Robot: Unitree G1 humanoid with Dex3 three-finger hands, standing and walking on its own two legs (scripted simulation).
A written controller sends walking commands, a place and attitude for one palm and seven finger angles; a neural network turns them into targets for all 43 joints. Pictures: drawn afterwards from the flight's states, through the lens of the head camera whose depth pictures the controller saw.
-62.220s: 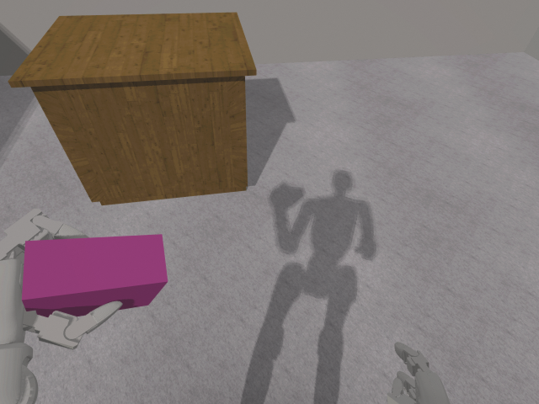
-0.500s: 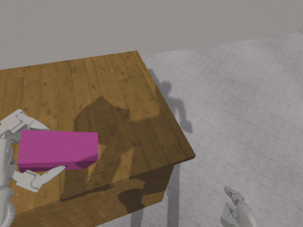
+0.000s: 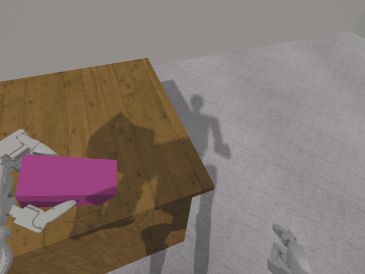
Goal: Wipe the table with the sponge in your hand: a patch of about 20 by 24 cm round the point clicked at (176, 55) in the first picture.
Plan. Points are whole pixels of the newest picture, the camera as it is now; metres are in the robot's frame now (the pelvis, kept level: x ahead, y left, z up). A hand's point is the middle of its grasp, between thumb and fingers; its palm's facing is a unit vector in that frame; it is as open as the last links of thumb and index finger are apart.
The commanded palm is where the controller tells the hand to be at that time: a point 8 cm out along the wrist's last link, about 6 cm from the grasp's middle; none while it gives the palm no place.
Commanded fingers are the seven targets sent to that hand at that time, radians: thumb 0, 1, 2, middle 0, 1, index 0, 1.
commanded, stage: shuffle to correct the standing spot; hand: left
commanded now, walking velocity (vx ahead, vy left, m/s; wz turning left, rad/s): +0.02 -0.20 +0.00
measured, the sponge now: (83, 184) +0.24 +0.19 +0.13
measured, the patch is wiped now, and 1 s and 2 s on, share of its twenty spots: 0.00 0.00 0.00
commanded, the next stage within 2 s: come to a stop and stand still in 1.46 s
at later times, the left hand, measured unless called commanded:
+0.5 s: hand (51, 181) +0.22 +0.23 +0.16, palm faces +0.31 -0.86 -0.40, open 10.0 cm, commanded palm +0.16 +0.27 +0.18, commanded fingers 0.00 0.10 1.30 -1.20 -1.60 -1.20 -1.60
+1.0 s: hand (50, 186) +0.21 +0.23 +0.16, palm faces +0.32 -0.86 -0.39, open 10.0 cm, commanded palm +0.16 +0.27 +0.18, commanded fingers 0.00 0.10 1.30 -1.20 -1.60 -1.20 -1.60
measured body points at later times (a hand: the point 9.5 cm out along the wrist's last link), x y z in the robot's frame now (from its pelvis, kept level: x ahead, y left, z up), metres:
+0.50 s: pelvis +0.01 -0.01 +0.00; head +0.03 +0.00 +0.44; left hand +0.20 +0.27 +0.18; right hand +0.18 -0.24 -0.08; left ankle +0.02 +0.13 -0.74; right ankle +0.00 -0.08 -0.74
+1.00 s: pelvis +0.00 -0.01 +0.00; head +0.02 +0.00 +0.45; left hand +0.19 +0.27 +0.18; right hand +0.17 -0.25 -0.08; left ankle +0.02 +0.13 -0.74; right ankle +0.00 -0.08 -0.74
